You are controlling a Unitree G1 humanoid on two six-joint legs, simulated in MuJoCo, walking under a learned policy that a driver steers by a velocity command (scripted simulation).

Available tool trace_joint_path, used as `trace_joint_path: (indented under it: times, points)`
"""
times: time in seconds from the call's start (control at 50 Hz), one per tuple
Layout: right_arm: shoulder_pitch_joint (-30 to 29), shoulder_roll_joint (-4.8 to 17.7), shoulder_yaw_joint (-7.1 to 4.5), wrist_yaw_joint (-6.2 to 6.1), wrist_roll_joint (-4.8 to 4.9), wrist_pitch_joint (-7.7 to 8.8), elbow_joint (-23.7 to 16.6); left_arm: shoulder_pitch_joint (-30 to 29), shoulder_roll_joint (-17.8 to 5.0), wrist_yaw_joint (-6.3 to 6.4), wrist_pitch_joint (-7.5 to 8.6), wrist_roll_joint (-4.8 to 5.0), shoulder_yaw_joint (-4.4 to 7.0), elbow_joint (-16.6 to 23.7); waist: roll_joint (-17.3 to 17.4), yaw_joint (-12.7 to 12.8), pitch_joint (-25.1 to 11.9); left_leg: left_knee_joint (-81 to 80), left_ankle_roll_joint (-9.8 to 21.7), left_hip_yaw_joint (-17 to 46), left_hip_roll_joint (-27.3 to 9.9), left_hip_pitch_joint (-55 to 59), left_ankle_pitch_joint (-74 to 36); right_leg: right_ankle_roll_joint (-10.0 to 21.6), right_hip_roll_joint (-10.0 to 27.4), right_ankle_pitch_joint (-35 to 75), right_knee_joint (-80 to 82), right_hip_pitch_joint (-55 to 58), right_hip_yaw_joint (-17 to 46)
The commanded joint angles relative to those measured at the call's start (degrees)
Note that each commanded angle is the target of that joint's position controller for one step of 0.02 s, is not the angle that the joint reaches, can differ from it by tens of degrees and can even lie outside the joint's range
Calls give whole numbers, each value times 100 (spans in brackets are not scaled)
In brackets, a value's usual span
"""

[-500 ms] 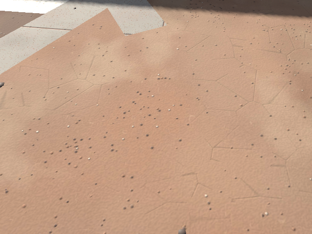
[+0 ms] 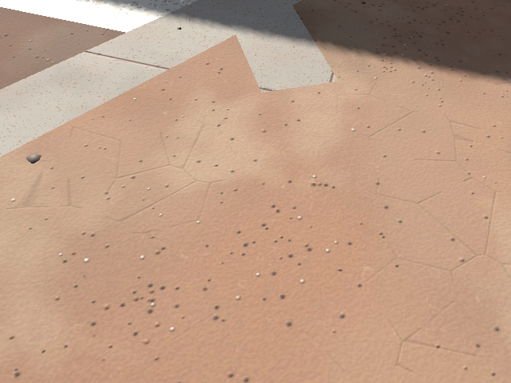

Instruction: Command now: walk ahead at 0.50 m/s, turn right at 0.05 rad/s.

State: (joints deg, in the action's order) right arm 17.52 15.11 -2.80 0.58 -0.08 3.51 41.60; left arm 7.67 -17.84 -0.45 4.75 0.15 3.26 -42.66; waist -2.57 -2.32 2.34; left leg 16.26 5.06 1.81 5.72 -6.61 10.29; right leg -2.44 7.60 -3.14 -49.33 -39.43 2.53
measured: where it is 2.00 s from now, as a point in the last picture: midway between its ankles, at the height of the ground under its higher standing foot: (410, 221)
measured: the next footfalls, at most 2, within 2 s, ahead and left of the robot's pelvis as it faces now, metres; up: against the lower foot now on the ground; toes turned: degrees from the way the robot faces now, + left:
right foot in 0.26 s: +0.33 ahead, -0.16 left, +0.00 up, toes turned -8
left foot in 0.72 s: +0.64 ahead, -0.02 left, +0.00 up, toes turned -26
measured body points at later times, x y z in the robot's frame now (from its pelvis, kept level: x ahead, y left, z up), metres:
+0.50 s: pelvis +0.30 -0.08 +0.00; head +0.33 -0.10 +0.44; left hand +0.44 +0.17 -0.11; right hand +0.40 -0.38 -0.10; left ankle +0.43 +0.08 -0.68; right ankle +0.29 -0.15 -0.75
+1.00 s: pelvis +0.57 -0.11 +0.00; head +0.60 -0.12 +0.45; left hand +0.86 +0.04 -0.10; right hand +0.48 -0.38 -0.12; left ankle +0.60 +0.00 -0.75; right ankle +0.57 -0.29 -0.67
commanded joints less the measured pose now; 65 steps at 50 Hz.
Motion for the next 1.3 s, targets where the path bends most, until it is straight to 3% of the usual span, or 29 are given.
trace_joint_path:
  times: [0.02, 0.16, 0.22, 0.24, 0.26, 0.28, 0.3, 0.32, 0.34, 0.38, 0.44, 0.54, 0.62, 0.7, 0.72, 0.74, 0.76, 0.78, 0.8, 0.86, 0.96, 1.06, 1.14, 1.18, 1.22, 1.24, 1.26, 1.28, 1.3]
  points:
    - [-54, 951, -229, -62, -12, 131, -227, -319, -240, -62, 58, 64, 12, 323, 602, -107, -74, -770, 677, 365, -1386, -142, -1367, 53, -91, 1135, 907, 351, -148]
    - [262, 1048, -281, -87, 22, 33, 210, -898, -242, -315, 97, 118, -19, 659, 492, -291, 271, -441, 534, 49, -1962, 1273, -2026, 485, -414, 519, 1787, -203, -147]
    - [74, 1221, -327, -178, 16, -74, 166, -270, -475, -344, 61, 65, 102, 619, 762, 115, -321, 699, 304, -238, -1893, 1531, -4846, 788, -896, -310, 1750, 814, -615]
    - [-34, 1232, -314, -218, 17, -133, 122, 433, -700, -312, 42, 51, 232, 465, 711, 521, -759, 1715, 160, -455, -1705, 1328, -5521, 947, -1150, -238, 1898, 1788, -779]
    - [-28, 1157, -260, -273, -16, -130, 33, 1284, -1018, -246, 14, 56, 365, 335, 465, 930, -1301, 3141, -61, -579, -1545, 242, -4619, 1249, -763, 101, 1913, 3419, -75]
    - [604, 534, -50, -197, -132, 14, -216, 1750, -1618, -201, 18, 48, 503, 335, -886, 630, -2094, 5525, -528, -551, -479, -2258, -723, 2381, 771, -426, 2047, 5737, 2870]
    - [438, 642, -9, -94, -87, 211, -153, 1908, -1170, -199, 17, 130, 389, 288, -893, 820, -2595, 6309, -558, 372, -45, -3360, 2173, 2686, 1156, -1112, 2941, 6463, 4550]
    - [-113, 984, -94, 9, 155, 355, -321, 1680, -894, -154, -9, 107, 304, 314, -542, 926, -1777, 6430, -450, 625, -468, -3923, 1806, 2316, 974, -1480, 3089, 5966, 3724]
    - [-486, 969, -63, 31, 181, 438, -439, 1336, -798, -125, -30, 86, 273, 400, -30, 815, -1172, 6015, -382, 519, -737, -3909, 1354, 2094, 759, -1285, 3180, 5100, 3045]
    - [-621, 963, -122, -19, -46, 417, -477, 798, -605, -94, -62, 8, 179, 566, 331, 391, -451, 5071, -469, 399, -1046, -3302, 909, 1941, 385, -206, 3484, 3559, 2249]
    - [-322, 780, -95, -58, -97, 255, -455, 595, -668, -27, -64, 21, 201, 637, -22, 116, -363, 4309, -767, 225, -1095, -2792, 745, 2003, 115, 730, 3670, 2653, 1688]
    - [-1314, 460, 38, -60, -79, 247, -663, 943, -861, 99, -119, 109, 272, 464, -139, 518, -269, 2132, -978, 40, -752, -2167, -1298, 1562, -368, 388, 3599, 2127, 1059]
    - [-1768, 659, -42, 12, 35, 327, -806, 1315, -841, 131, -210, 161, 278, 305, -238, 654, -277, 1332, -876, 270, -580, -1986, -1408, 1412, -156, -218, 3184, 2686, 1671]
    - [-1007, 956, -233, 8, 42, 422, -636, 1152, -688, 135, -268, 107, 253, 361, -417, 129, -503, 836, -448, 235, -609, -878, -750, 1107, -192, -27, 2238, 2952, 2080]
    - [-336, 1180, -317, -36, -57, 450, -574, 1125, -390, 105, -245, 62, 142, 440, -135, -203, -1116, 943, -128, 722, -1215, 339, -578, 916, -491, -209, 1109, 2547, 1762]
    - [356, 1657, -437, -77, -157, 405, -496, 1700, 9, 107, -196, 80, 20, 561, 1090, -170, -1968, 836, 598, 2624, -2497, 2356, 21, 514, -1276, -1854, -798, 956, 945]
    - [640, 1590, -458, -18, -20, 322, -299, 1947, -223, 106, -154, 191, 9, 653, 2215, -107, -2134, 287, 1061, 4523, -3147, 2715, 1533, 386, -1153, -3177, -2003, -327, 686]
    - [331, 1070, -327, -28, 27, 296, -406, 1575, -742, 113, -180, 222, 142, 556, 1340, -239, -1334, 101, 818, 3923, -2889, 2070, 2201, 334, -812, -2685, -2473, -663, 812]
    - [63, 872, -261, -49, 5, 251, -433, 1089, -828, 109, -219, 164, 182, 635, 912, -257, -767, 63, 577, 2972, -2616, 1381, 1712, 303, -632, -2220, -2500, -652, 591]
    - [-392, 636, -165, -66, -77, 244, -341, 852, -543, 48, -288, 135, 195, 751, 976, 60, -124, -391, 424, 1468, -2052, 71, 217, 259, -228, -1522, -1915, -102, 440]
    - [-388, 870, -272, -65, -41, 304, -88, 548, -221, 6, -366, 97, 115, 923, 754, 107, -35, -735, 640, 389, -2110, 44, -1029, 94, -85, -793, -1009, -297, 303]
    - [-232, 1069, -313, -101, 17, 213, 137, -244, -74, -165, -273, 102, 48, 1084, 577, -175, 78, -729, 388, -558, -1952, 309, -1434, 224, -217, 473, 595, 79, -127]
    - [-23, 1257, -378, -99, 134, 97, 325, -685, -141, -286, -279, 127, 72, 1323, 604, -212, 231, -478, 242, -865, -2164, 925, -2060, 492, -350, 76, 1229, 179, -392]
    - [-49, 1431, -434, -129, 186, 25, 338, -487, -323, -302, -309, 89, 169, 1354, 769, 22, -11, 209, 124, -1089, -2172, 1166, -3902, 730, -680, -530, 1339, 745, -700]
    - [-150, 1471, -438, -174, 225, -52, 307, 827, -742, -242, -359, 94, 424, 1047, 709, 814, -754, 2049, -99, -1384, -1953, 780, -4930, 1092, -1151, -433, 1751, 2594, -911]
    - [-64, 1244, -340, -195, 102, -27, 226, 1814, -1140, -128, -421, 118, 606, 806, 241, 1234, -1277, 3711, -336, -1374, -1746, -596, -3375, 1388, -743, -332, 1816, 4407, -53]
    - [482, 396, -56, -110, -139, 105, -140, 1569, -1809, -86, -372, 178, 668, 859, -1362, 454, -1745, 5758, -678, -961, -567, -3202, 2133, 2452, 797, -1327, 2309, 6179, 3287]
    - [-62, 860, -107, -28, 52, 314, -183, 1778, -1346, -110, -275, 143, 531, 1035, -752, 925, -2480, 6427, -616, 342, -476, -3811, 2394, 2673, 1147, -2216, 3122, 6428, 4573]
    - [-609, 1124, -177, 18, 258, 419, -360, 1595, -1031, -126, -192, 95, 427, 943, -463, 985, -1613, 6314, -502, 367, -749, -4249, 1803, 2351, 981, -1862, 3250, 5883, 3738]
